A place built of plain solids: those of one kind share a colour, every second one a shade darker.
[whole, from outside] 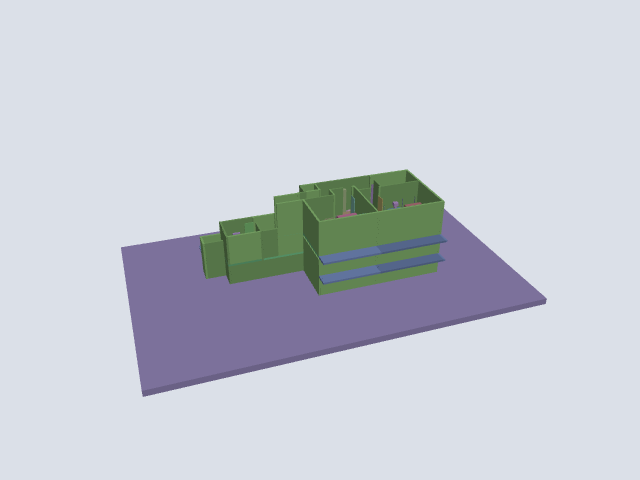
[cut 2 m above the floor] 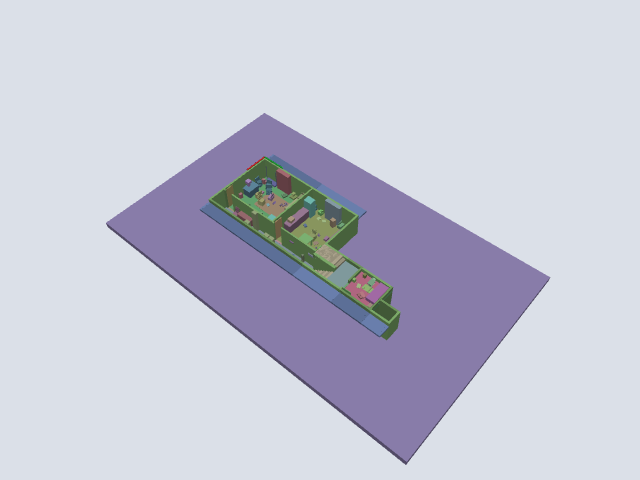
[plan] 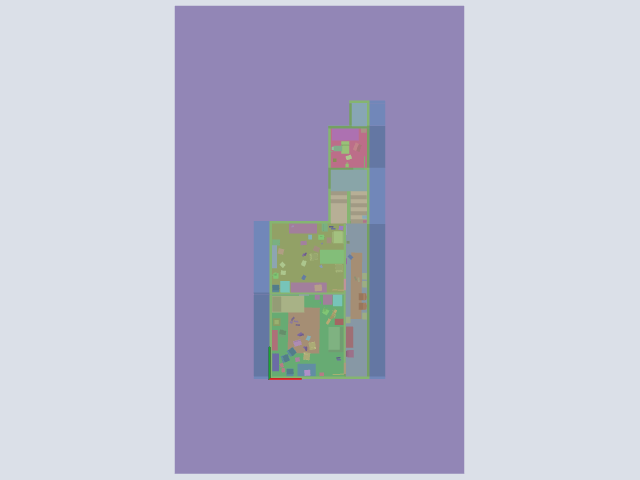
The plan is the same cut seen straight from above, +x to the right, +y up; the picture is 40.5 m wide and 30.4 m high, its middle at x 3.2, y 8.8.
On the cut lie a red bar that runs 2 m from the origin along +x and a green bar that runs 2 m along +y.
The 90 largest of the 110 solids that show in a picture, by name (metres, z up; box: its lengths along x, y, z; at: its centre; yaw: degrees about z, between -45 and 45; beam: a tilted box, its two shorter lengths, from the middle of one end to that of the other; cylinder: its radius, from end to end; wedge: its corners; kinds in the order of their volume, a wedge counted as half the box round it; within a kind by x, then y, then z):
{
 "under_1": {"box": [18.33, 29.63, 0.5], "at": [3.17, 8.81, -0.33]},
 "wall_1": {"box": [0.16, 5.18, 6.51], "at": [0.08, 2.75, 2.95]},
 "wall_2": {"box": [0.16, 4.38, 6.51], "at": [0.08, 7.66, 2.95]},
 "wall_3": {"box": [3.72, 0.16, 3.39], "at": [1.86, 9.93, 1.39]},
 "wall_4": {"box": [3.88, 0.16, 2.82], "at": [1.94, 9.93, 4.8]},
 "wall_5": {"box": [4.84, 0.13, 6.51], "at": [2.42, 5.41, 2.95]},
 "wall_6": {"box": [6.33, 0.16, 6.51], "at": [3.17, 0.08, 2.95]},
 "wall_7": {"box": [0.16, 2.2, 1.69], "at": [3.8, 10.95, 2.54]},
 "wall_8": {"box": [0.16, 2.04, 2.82], "at": [3.8, 11.03, 4.8]},
 "wall_9": {"box": [0.16, 1.2, 2.41], "at": [3.8, 12.65, 2.9]},
 "wall_10": {"box": [0.16, 5.89, 1.99], "at": [3.8, 12.92, 0.7]},
 "wall_11": {"box": [0.16, 2.49, 2.41], "at": [3.8, 14.62, 2.9]},
 "wall_12": {"box": [0.13, 2.35, 2.82], "at": [3.81, 8.68, 4.8]},
 "wall_13": {"box": [0.13, 3.2, 2.82], "at": [4.0, 1.76, 4.8]},
 "wall_14": {"box": [0.13, 0.98, 2.82], "at": [4.0, 4.85, 4.8]},
 "wall_15": {"box": [1.09, 0.13, 2.82], "at": [4.29, 7.43, 4.8]},
 "wall_16": {"box": [1.49, 0.031, 4.4], "at": [4.46, 16.01, 1.9]},
 "wall_17": {"box": [1.58, 0.13, 2.41], "at": [4.51, 13.31, 2.9]},
 "wall_18": {"box": [1.36, 0.13, 2.82], "at": [4.62, 3.42, 4.8]},
 "wall_19": {"box": [0.13, 4.31, 3.39], "at": [4.78, 3.19, 1.39]},
 "wall_20": {"box": [0.13, 0.15, 6.51], "at": [4.78, 5.54, 2.95]},
 "wall_21": {"box": [0.13, 1.03, 2.82], "at": [4.78, 6.86, 4.8]},
 "wall_22": {"box": [0.13, 3.48, 3.39], "at": [4.78, 8.08, 1.39]},
 "wall_23": {"box": [0.16, 1.88, 4.51], "at": [4.99, 10.95, 3.95]},
 "wall_24": {"box": [0.23, 1.91, 1.99], "at": [5.03, 10.93, 0.7]},
 "wall_25": {"box": [2.61, 0.13, 4.4], "at": [5.03, 15.93, 1.9]},
 "wall_26": {"box": [0.18, 1.04, 2.82], "at": [5.05, 8.78, 4.8]},
 "wall_27": {"box": [0.07, 1.88, 2.41], "at": [5.11, 10.95, 2.9]},
 "wall_28": {"box": [0.16, 1.44, 3.39], "at": [5.13, 16.75, 1.39]},
 "wall_29": {"box": [1.37, 0.16, 2.82], "at": [5.64, 9.38, 4.8]},
 "wall_30": {"box": [1.28, 0.16, 3.39], "at": [5.69, 17.55, 1.39]},
 "wall_31": {"box": [0.31, 0.13, 2.82], "at": [6.17, 3.42, 4.8]},
 "wall_32": {"box": [0.16, 3.2, 2.82], "at": [6.25, 1.76, 4.8]},
 "wall_33": {"box": [0.16, 9.66, 3.39], "at": [6.25, 4.99, 1.39]},
 "wall_34": {"box": [0.16, 4.64, 2.82], "at": [6.25, 5.81, 4.8]},
 "wall_35": {"box": [0.16, 1.04, 2.82], "at": [6.25, 8.78, 4.8]},
 "wall_36": {"box": [0.16, 3.43, 2.41], "at": [6.25, 11.53, 2.9]},
 "wall_37": {"box": [0.16, 2.49, 2.41], "at": [6.25, 14.62, 2.9]},
 "wall_38": {"box": [0.16, 1.44, 3.39], "at": [6.25, 16.75, 1.39]},
 "stair_1": {"box": [1.03, 1.02, 1.1], "at": [4.39, 10.36, 2.09]},
 "stair_2": {"box": [1.03, 1.27, 0.91], "at": [4.39, 10.49, 1.99]},
 "stair_3": {"box": [1.03, 1.53, 0.72], "at": [4.39, 10.61, 1.9]},
 "stair_4": {"box": [1.03, 1.78, 0.54], "at": [4.39, 10.74, 1.8]},
 "stair_5": {"box": [1.03, 2.04, 0.35], "at": [4.39, 10.87, 1.71]},
 "stair_6": {"box": [1.03, 2.04, 0.49], "at": [5.66, 10.87, -0.06]},
 "stair_7": {"box": [1.03, 1.78, 0.68], "at": [5.66, 11.0, 0.04]},
 "stair_8": {"box": [1.03, 1.53, 0.86], "at": [5.66, 11.12, 0.13]},
 "stair_9": {"box": [1.03, 1.27, 1.05], "at": [5.66, 11.25, 0.23]},
 "stair_10": {"box": [1.03, 1.02, 1.24], "at": [5.66, 11.38, 0.32]},
 "stair_11": {"box": [1.03, 0.76, 1.43], "at": [5.66, 11.51, 0.41]},
 "stair_12": {"box": [1.03, 0.51, 1.62], "at": [5.66, 11.63, 0.51]},
 "stair_13": {"box": [1.03, 0.25, 1.81], "at": [5.66, 11.76, 0.6]},
 "floor_front_1": {"box": [4.55, 5.18, 0.5], "at": [2.44, 2.75, -0.25]},
 "floor_kitchen_1": {"box": [4.55, 4.38, 0.5], "at": [2.44, 7.66, -0.25]},
 "floor_hall_1": {"box": [1.33, 9.69, 0.5], "at": [5.5, 5.0, -0.25]},
 "upper_floor_next_1": {"box": [1.0, 5.18, 0.16], "at": [-0.5, 2.75, 1.61]},
 "upper_floor_next_2": {"box": [1.0, 5.18, 0.16], "at": [-0.5, 2.75, 3.31]},
 "upper_floor_next_3": {"box": [1.0, 4.38, 0.16], "at": [-0.5, 7.66, 1.61]},
 "upper_floor_next_4": {"box": [1.0, 4.38, 0.16], "at": [-0.5, 7.66, 3.31]},
 "upper_floor_next_5": {"box": [1.0, 9.66, 0.16], "at": [6.83, 4.99, 1.61]},
 "upper_floor_next_6": {"box": [1.0, 3.43, 0.16], "at": [6.83, 11.53, 1.61]},
 "upper_floor_next_7": {"box": [1.0, 2.49, 0.16], "at": [6.83, 14.62, 1.61]},
 "upper_floor_next_8": {"box": [1.0, 1.44, 0.16], "at": [6.83, 16.75, 1.61]},
 "fixture_breast_front_1": {"box": [0.37, 1.31, 3.14], "at": [0.34, 2.45, 1.52]},
 "fixture_breast_back_1": {"box": [0.36, 1.46, 2.87], "at": [0.34, 7.74, 4.77]},
 "fixture_breast_kitchen_1": {"box": [0.33, 1.46, 3.14], "at": [0.32, 7.74, 1.52]},
 "fridge_flat_1": {"box": [0.6, 0.73, 1.66], "at": [0.98, 5.85, 0.83]},
 "fridge_flat_2": {"box": [0.6, 0.73, 1.66], "at": [4.32, 4.96, 0.83]},
 "counter_run_1": {"box": [2.28, 0.61, 0.78], "at": [2.49, 5.79, 0.49]},
 "child_bed_1": {"box": [0.55, 0.96, 0.2], "at": [0.47, 4.74, 0.58]},
 "child_bed_2": {"box": [2.06, 1.06, 0.4], "at": [1.17, 4.74, 0.38]},
 "upper_floor_bathroom_1": {"box": [2.29, 2.49, 0.16], "at": [5.03, 14.62, 1.61]},
 "floor_outside_wc_1": {"box": [0.96, 1.47, 0.5], "at": [5.69, 16.73, -0.25]},
 "rug_1": {"box": [2.0, 2.9, 0.08], "at": [2.17, 3.08, -0.03], "yaw": -0.8},
 "rug_2": {"box": [0.7, 4.2, 0.08], "at": [5.5, 5.9, -0.03], "yaw": -0.7},
 "sofa_1": {"box": [0.93, 1.6, 0.34], "at": [4.2, 2.49, 0.28]},
 "sofa_2": {"box": [0.23, 1.6, 0.39], "at": [4.56, 2.49, 0.65]},
 "kitchen_table_1": {"box": [1.06, 0.71, 0.72], "at": [2.35, 0.57, 0.36]},
 "bathtub_1": {"box": [1.7, 0.76, 0.41], "at": [4.8, 15.48, 1.9]},
 "upper_floor_half_landing_1": {"box": [2.29, 1.36, 0.16], "at": [5.03, 12.57, 1.61]},
 "billy_1": {"box": [0.28, 0.42, 2.02], "at": [4.99, 3.73, 1.01]},
 "billy_2": {"box": [0.28, 0.42, 2.02], "at": [6.02, 5.81, 4.4]},
 "range_flat_1": {"box": [0.65, 0.76, 0.94], "at": [4.38, 8.97, 0.47]},
 "sideboard_1": {"box": [0.45, 1.35, 0.71], "at": [5.08, 2.65, 0.51]},
 "leaf_front_door_1": {"box": [0.72, 0.05, 2.06], "at": [3.58, 3.61, 4.42], "yaw": 4.0},
 "leaf_front_door_2": {"box": [0.72, 0.05, 2.06], "at": [4.35, 0.29, 1.03], "yaw": 3.0},
 "wall_foot_1": {"box": [0.16, 3.4, 0.17], "at": [3.8, 11.55, 1.62]},
 "bar_stool_1": {"box": [0.35, 0.35, 0.74], "at": [0.72, 8.07, 0.37], "yaw": -11.0},
 "leaf_bathroom_door_1": {"box": [0.05, 0.72, 2.06], "at": [6.02, 13.74, 2.73]},
 "leaf_kitchen_door_1": {"box": [0.72, 0.05, 2.06], "at": [4.35, 5.63, 1.03], "yaw": -2.0}
}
